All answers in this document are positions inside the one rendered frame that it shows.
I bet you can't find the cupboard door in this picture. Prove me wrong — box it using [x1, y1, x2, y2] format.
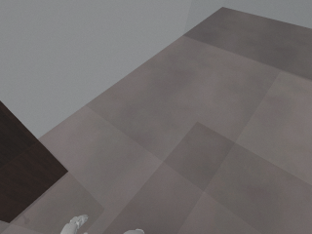
[0, 109, 34, 168]

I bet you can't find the left robot hand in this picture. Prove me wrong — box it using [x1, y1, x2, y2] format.
[60, 214, 88, 234]

